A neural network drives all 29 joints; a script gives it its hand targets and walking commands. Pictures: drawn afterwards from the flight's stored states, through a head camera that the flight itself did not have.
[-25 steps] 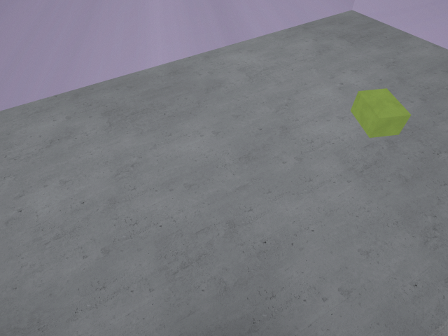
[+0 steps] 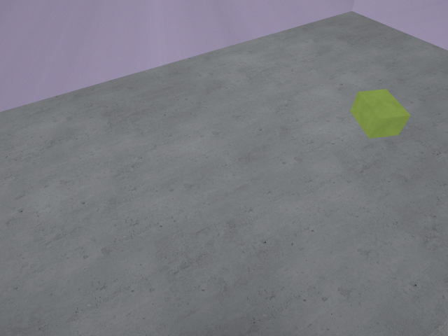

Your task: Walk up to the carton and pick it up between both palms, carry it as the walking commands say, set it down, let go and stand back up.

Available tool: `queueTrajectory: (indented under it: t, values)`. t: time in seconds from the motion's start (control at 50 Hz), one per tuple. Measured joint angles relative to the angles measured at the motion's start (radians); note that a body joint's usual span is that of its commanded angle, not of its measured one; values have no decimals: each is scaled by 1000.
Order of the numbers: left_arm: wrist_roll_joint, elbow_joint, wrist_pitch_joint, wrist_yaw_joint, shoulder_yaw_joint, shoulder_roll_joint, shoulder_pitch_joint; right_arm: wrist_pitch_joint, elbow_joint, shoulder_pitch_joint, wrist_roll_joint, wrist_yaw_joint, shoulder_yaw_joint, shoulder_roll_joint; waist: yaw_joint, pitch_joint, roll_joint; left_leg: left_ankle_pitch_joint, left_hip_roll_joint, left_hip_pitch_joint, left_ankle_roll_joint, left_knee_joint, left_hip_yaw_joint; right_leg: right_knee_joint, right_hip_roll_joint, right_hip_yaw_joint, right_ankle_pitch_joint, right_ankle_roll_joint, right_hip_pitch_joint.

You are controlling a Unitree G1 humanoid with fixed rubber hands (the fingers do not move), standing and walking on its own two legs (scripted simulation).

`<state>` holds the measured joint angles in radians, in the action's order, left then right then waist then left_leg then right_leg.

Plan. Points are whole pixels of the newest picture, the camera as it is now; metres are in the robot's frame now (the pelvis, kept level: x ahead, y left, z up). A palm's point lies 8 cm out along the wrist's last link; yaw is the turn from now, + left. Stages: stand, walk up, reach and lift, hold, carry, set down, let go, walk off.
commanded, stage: walk up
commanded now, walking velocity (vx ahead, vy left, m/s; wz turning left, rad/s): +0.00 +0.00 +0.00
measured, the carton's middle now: (377, 113) +1.53 -0.99 -0.69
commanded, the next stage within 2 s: none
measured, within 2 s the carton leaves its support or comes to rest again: neither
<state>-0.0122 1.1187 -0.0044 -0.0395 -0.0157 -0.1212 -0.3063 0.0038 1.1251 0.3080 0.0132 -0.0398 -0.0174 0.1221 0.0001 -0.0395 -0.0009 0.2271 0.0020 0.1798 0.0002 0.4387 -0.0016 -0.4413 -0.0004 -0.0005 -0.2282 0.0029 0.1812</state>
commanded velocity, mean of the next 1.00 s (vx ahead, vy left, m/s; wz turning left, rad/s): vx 0.00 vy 0.00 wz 0.00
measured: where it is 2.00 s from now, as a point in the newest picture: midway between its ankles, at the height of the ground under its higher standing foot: (325, 208)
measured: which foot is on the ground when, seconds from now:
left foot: down 0.00-0.42, up 0.44-0.88, down 0.90-1.00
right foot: down 0.00-0.06, up 0.08-0.42, down 0.44-0.88, up 0.90-1.00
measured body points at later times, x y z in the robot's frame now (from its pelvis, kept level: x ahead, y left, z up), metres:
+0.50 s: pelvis +0.08 -0.13 -0.04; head +0.07 -0.15 +0.41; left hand +0.22 +0.12 -0.15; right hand +0.05 -0.41 -0.18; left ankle +0.03 +0.07 -0.68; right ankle +0.11 -0.26 -0.74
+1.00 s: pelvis +0.35 -0.20 -0.02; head +0.36 -0.19 +0.42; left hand +0.49 +0.04 -0.16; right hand +0.32 -0.48 -0.12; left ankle +0.46 -0.13 -0.74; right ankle +0.21 -0.28 -0.66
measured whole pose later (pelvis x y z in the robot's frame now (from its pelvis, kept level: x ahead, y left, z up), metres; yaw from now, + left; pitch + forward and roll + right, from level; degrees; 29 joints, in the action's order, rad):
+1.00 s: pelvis +0.35 -0.20 -0.02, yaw -28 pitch -2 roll +1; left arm -0.06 0.79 -0.04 0.03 -0.04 -0.30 -0.45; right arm 0.07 0.68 0.31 0.03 -0.01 -0.03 0.24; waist -0.02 -0.04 0.04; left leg 0.26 0.07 0.39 0.03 0.68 -0.15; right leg -1.21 0.01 -0.05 -0.46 0.03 0.38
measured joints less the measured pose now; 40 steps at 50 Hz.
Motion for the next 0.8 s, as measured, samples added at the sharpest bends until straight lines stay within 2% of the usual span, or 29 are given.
queueTrajectory:
  t: [0.06, 0.08, 0.12, 0.16, 0.2, 0.24, 0.28, 0.34, 0.38, 0.4, 0.42, 0.44, 0.48, 0.5, 0.54, 0.66, 0.74, 0.8]
  values:
    - [0, 6, 0, 0, 2, 2, -2, 0, 6, 3, 0, 0, 2, -2, 0, 1, 0, -1, 0, 2, 0, 0, 0, 0, 0, 0, 1, 0, 1]
    - [-1, -5, 3, 6, 1, -2, -12, 3, -7, 7, 13, 1, 3, 0, -4, 8, 2, 29, 2, 10, 9, 15, -9, -41, -3, -8, -63, 12, 25]
    - [-20, -43, 14, 30, -5, -27, -35, 25, -58, 14, 42, -6, -4, 17, -4, 19, 6, 89, 16, 17, 35, 34, -46, -241, -8, -5, -184, 23, 124]
    - [-38, -85, 19, 60, -17, -65, -27, 53, -99, 20, 49, -22, -14, 43, 3, 17, 9, 90, 35, 8, 40, 26, -82, -463, 14, 16, -167, 1, 242]
    - [-44, -123, 21, 89, -38, -107, -5, 71, -120, 30, 49, -31, -22, 73, 0, 22, 4, 76, 60, -5, 30, 17, -109, -581, 46, 25, -128, -24, 331]
    - [-46, -154, 26, 112, -54, -143, 16, 83, -134, 38, 51, -32, -29, 100, -6, 37, -5, 76, 90, -26, 18, 11, -133, -593, 79, 31, -104, -42, 380]
    - [-43, -185, 32, 126, -62, -165, 32, 92, -150, 43, 56, -31, -33, 123, -9, 53, -16, 83, 121, -55, 5, 3, -158, -536, 111, 40, -85, -51, 400]
    - [-32, -232, 28, 135, -62, -175, 49, 95, -174, 49, 62, -20, -36, 148, -4, 65, -32, 112, 167, -109, -20, -1, -195, -405, 141, 64, -53, -41, 381]
    - [-26, -261, 16, 132, -56, -173, 50, 89, -185, 55, 67, -10, -37, 161, 0, 69, -44, 165, 204, -139, -22, 28, -217, -335, 144, 96, -54, -30, 335]
    - [-25, -275, 6, 128, -52, -173, 45, 84, -190, 61, 69, -4, -38, 166, -2, 70, -46, 222, 225, -145, -9, 70, -226, -301, 138, 115, -61, -25, 302]
    - [-26, -290, -8, 119, -48, -178, 36, 77, -199, 71, 70, 4, -36, 169, -7, 72, -43, 295, 243, -129, 23, 145, -222, -266, 124, 128, -89, -20, 265]
    - [-28, -305, -23, 106, -46, -186, 26, 69, -212, 80, 69, 16, -33, 169, -21, 71, -32, 342, 250, -78, 51, 286, -196, -264, 109, 120, -73, -11, 262]
    - [-24, -302, -30, 72, -40, -159, -2, 53, -247, 69, 56, 44, -30, 179, -50, 59, -48, 359, 197, 65, 55, 598, -61, -369, 75, 110, -69, 11, 309]
    - [-21, -295, -27, 58, -37, -139, -27, 50, -273, 58, 49, 54, -27, 181, -52, 56, -60, 329, 167, 132, 50, 708, -22, -381, 59, 113, -90, 20, 302]
    - [-20, -280, -25, 46, -32, -106, -82, 50, -329, 32, 46, 64, -18, 175, -49, 54, -73, 276, 136, 248, 35, 803, -17, -349, 38, 118, -115, 34, 257]
    - [-21, -250, -62, 49, -12, -68, -210, 41, -442, -22, 41, 92, -2, 118, -66, 61, -56, 69, 116, 453, 13, 627, -59, -151, 4, 105, -101, 48, 77]
    - [-18, -242, -69, 57, -6, -83, -244, 39, -453, -43, 34, 99, 0, 97, -81, 46, -30, -79, 110, 464, 14, 421, -56, -42, 0, 75, -107, 35, -49]
    - [-18, -244, -70, 59, -3, -105, -250, 42, -455, -53, 29, 97, -1, 94, -86, 36, -16, -142, 101, 419, 26, 291, -67, 3, 6, 53, -138, 20, -131]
